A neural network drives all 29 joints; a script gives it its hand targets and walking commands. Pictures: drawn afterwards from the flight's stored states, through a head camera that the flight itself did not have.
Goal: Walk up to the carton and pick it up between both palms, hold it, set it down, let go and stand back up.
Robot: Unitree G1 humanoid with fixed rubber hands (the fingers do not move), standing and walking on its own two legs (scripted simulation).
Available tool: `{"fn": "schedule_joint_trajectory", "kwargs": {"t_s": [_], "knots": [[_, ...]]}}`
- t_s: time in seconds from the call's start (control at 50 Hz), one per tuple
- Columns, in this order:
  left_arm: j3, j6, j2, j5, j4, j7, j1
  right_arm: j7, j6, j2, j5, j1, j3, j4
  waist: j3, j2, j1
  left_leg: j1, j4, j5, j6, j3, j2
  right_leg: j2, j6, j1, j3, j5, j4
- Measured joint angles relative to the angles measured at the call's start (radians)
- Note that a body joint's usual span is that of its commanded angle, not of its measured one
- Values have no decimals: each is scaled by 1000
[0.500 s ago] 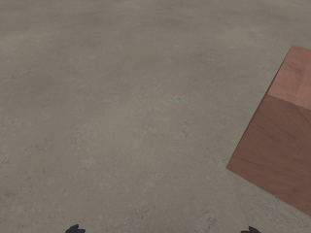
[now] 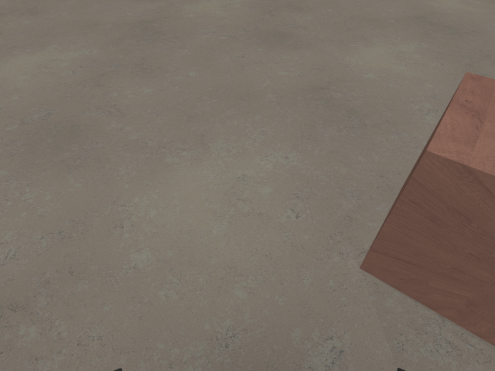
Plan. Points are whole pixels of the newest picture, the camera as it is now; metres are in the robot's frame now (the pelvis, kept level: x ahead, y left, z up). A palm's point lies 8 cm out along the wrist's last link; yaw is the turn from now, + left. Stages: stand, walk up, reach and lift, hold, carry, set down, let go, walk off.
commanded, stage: stand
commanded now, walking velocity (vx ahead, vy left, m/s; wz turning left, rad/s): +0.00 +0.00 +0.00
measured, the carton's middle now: out of the picture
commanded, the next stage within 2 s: walk up in 0.88 s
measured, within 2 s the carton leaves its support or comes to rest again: neither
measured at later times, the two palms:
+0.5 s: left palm out of the picture +0.08 +0.25 -0.10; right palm out of the picture +0.10 -0.26 -0.10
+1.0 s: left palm out of the picture +0.08 +0.25 -0.10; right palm out of the picture +0.09 -0.26 -0.10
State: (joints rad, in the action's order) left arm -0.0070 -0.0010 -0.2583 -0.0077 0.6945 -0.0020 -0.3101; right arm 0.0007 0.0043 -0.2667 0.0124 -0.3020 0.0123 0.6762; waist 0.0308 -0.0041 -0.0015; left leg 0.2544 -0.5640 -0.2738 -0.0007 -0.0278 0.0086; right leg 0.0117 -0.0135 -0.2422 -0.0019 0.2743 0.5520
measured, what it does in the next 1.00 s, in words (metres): stands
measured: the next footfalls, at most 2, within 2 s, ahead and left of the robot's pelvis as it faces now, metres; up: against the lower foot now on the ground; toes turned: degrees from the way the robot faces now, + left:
right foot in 1.42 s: +0.09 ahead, -0.29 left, +0.00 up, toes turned -19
left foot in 1.72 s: +0.22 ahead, -0.12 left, +0.00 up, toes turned -18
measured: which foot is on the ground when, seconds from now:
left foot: down 0.00-1.00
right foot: down 0.00-1.00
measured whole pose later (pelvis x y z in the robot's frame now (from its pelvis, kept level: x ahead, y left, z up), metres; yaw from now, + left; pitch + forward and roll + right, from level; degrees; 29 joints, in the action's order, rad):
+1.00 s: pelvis +0.00 +0.00 +0.00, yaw +1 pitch -2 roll +0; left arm 0.00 0.00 -0.26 0.00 0.72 0.00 -0.31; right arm -0.01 0.00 -0.27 0.01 -0.31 0.01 0.71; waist 0.03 0.00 0.00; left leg 0.24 -0.54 -0.27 0.01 -0.05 0.01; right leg 0.01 -0.01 -0.22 0.01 0.27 0.53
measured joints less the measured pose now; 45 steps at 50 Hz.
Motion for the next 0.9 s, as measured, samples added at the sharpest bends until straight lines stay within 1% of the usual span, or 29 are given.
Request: {"fn": "schedule_joint_trajectory", "kwargs": {"t_s": [0.9], "knots": [[2,0,-3,3,23,4,-1,-6,-3,-2,-2,-7,-2,28,0,-1,2,-17,20,5,6,-16,0,-1,3,21,7,-1,-21]]}}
